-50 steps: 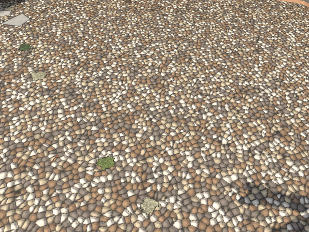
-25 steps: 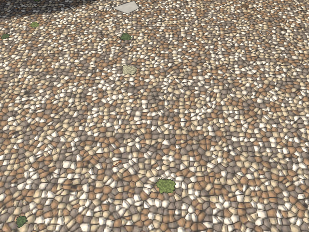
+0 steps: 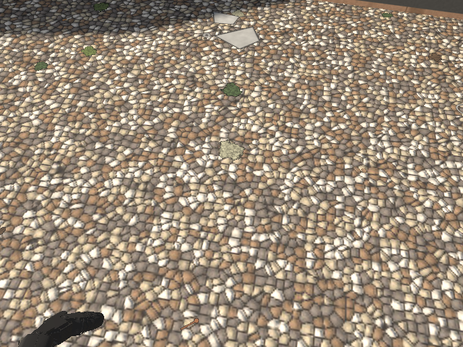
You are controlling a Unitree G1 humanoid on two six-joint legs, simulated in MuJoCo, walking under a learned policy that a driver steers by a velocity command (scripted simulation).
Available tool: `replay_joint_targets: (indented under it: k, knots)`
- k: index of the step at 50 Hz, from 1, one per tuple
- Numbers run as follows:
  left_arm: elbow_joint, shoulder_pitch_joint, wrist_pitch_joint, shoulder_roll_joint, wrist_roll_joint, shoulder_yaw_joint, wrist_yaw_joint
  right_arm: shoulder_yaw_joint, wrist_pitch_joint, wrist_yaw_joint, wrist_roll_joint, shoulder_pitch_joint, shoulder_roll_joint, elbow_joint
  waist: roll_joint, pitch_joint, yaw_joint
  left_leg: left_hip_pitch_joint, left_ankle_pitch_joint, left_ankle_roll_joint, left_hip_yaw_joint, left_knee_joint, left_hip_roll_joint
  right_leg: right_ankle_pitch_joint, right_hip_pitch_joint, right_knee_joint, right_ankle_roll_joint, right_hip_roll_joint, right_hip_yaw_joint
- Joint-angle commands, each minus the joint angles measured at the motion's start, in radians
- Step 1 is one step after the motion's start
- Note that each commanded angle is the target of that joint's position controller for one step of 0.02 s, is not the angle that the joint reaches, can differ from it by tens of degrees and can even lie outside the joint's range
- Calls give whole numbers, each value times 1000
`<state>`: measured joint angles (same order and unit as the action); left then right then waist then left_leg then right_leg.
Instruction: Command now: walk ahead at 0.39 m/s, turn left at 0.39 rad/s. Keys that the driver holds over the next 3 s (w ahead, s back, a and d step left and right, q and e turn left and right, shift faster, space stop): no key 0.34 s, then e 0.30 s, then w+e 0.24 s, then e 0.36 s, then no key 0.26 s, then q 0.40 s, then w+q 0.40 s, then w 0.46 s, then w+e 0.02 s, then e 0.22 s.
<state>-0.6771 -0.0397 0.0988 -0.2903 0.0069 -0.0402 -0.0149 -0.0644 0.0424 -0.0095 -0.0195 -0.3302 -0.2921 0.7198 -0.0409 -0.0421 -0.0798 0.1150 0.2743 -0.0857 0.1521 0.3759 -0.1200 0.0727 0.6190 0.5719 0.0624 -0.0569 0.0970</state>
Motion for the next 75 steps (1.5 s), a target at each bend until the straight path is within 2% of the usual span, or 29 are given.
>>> replay_joint_targets:
  k: [1,4,5,6,7,9,12,16,21,22,23,25,31,34,35,37,39,41,46,52,53,54,55,56,58,65,69,73,75]
  knots:
    - [80,82,28,-94,6,-26,-15,-39,-3,-13,2,-49,-143,-24,134,34,-4,12,-340,-107,170,1,240,15,-123,-79,-30,54,-42]
    - [46,-48,43,-117,23,-43,-13,-31,-15,-18,7,-2,-121,-34,157,102,80,-37,-567,-43,168,188,199,76,-304,-174,-98,65,-77]
    - [40,-141,49,-165,39,-51,-8,-17,-11,-17,20,5,-83,-59,102,223,117,46,-458,2,135,367,146,374,-531,-111,-155,-60,17]
    - [22,-226,35,-214,50,-62,-5,1,-6,-15,16,-154,-38,-38,-141,379,93,323,97,86,60,707,19,649,-890,-48,-342,-307,297]
    - [-9,-283,14,-166,10,-58,-15,-3,-6,-10,8,-228,-94,-17,-211,474,99,443,435,115,64,867,10,474,-959,-91,-407,-389,500]
    - [14,-171,-11,-96,-2,-31,-14,-25,-34,-19,-3,-46,-163,-36,-28,256,118,507,322,142,36,927,85,143,-720,-171,-320,-290,342]
    - [2,-25,-26,-53,17,-6,-15,-13,-74,-27,14,-9,-88,-48,-76,102,40,328,225,157,-39,650,162,74,-373,-269,-263,-156,136]
    - [-37,-38,-36,-90,11,-19,-7,6,-67,-29,23,-13,-41,-30,-102,181,52,143,73,161,-97,358,155,236,-371,-249,-287,-141,49]
    - [-73,-59,-58,-53,-4,7,-14,-6,-73,-30,55,68,-96,-57,-17,105,50,-68,-189,85,-36,51,214,-413,-210,-239,-153,-52,71]
    - [-69,-93,-59,-74,1,0,-18,-25,-76,-38,48,102,-172,-69,83,60,94,-11,-97,45,-20,70,252,-497,-180,-215,-118,12,30]
    - [-63,-72,-64,-81,-5,-3,-13,-32,-76,-37,40,100,-161,-54,141,43,79,81,77,26,-31,53,233,-479,-221,-170,-98,45,-19]
    - [-57,-61,-72,-91,-12,-12,-2,-26,-64,-39,43,111,-119,-60,158,10,70,100,51,39,-41,45,227,-381,-198,-89,-99,64,-29]
    - [-29,-109,-92,-81,-18,-35,-10,-48,-53,-70,23,95,-139,-80,200,103,69,19,-370,-50,33,104,399,-265,-153,143,-97,64,-72]
    - [-34,-156,-108,-79,-22,-47,-18,-53,-56,-75,16,129,-140,-98,159,115,85,113,-56,-19,-17,138,386,-381,-243,108,-144,72,-85]
    - [-36,-176,-109,-113,-24,-60,-13,-50,-53,-69,18,129,-122,-105,66,87,83,205,181,12,-72,215,331,-462,-285,16,-185,40,-2]
    - [-53,-346,-79,-223,-20,-84,-18,-31,-30,-55,8,302,-71,-194,-249,16,193,646,397,110,-162,624,65,-803,-528,-370,-401,-189,655]
    - [-34,-318,-36,-181,-8,-65,-12,-39,13,-36,-4,257,-103,-172,-141,28,155,765,294,70,-13,765,132,-714,-632,-342,-388,-238,685]
    - [-8,-256,-37,-154,-28,-55,6,-43,45,-24,23,241,-107,-148,-46,52,128,713,160,70,-16,684,165,-551,-610,-311,-338,-181,540]
    - [18,-223,-75,-170,-23,-66,40,-18,68,7,26,290,-36,-141,-73,45,122,405,-14,133,-112,305,84,-174,-437,-277,-286,-29,279]
    - [56,-183,-117,-146,-41,-74,52,-39,51,6,14,205,-94,-125,-86,101,49,92,-241,125,-91,38,72,-135,-343,-113,-185,10,352]
    - [65,-188,-113,-103,-31,-62,53,-49,48,-4,26,166,-131,-128,-46,134,34,-24,-292,83,-30,20,174,-244,-282,-12,-141,46,316]
    - [68,-253,-112,-22,-4,-40,52,-55,36,-16,43,117,-186,-141,172,213,57,-177,-470,-5,191,11,406,-632,-164,259,-81,154,174]
    - [94,-328,-111,-63,-27,-51,53,-59,20,-8,62,93,-207,-119,367,225,107,-192,-367,-140,485,-54,554,-807,2,428,-48,187,86]
    - [63,-347,-116,-139,-25,-72,56,-47,17,-6,41,149,-148,-140,270,157,110,-142,-258,-153,438,-66,527,-726,42,553,-13,105,80]
    - [42,-282,-139,-168,-30,-90,61,-27,7,-9,40,217,-87,-153,157,103,101,-42,-224,-97,195,-56,412,-600,35,622,19,67,39]
    - [103,-168,-150,-68,-15,-56,37,-32,-14,-22,38,220,-113,-109,171,122,73,30,-392,-158,-35,-83,378,-459,-88,415,39,20,-45]
    - [111,-142,-145,-74,-13,-45,20,-39,-25,-4,17,220,-151,-86,185,138,65,43,-432,-164,-58,-56,396,-433,-229,203,7,34,-87]
    - [91,-189,-140,-90,-7,-49,13,-16,-27,3,-9,183,-114,-39,146,127,108,123,-295,-58,-93,59,345,-175,-488,-195,-73,61,-96]
    - [129,-124,-140,-187,18,-53,33,22,-13,13,51,104,-12,-49,-199,164,19,308,178,124,-227,250,180,148,-595,-207,-251,-249,255]
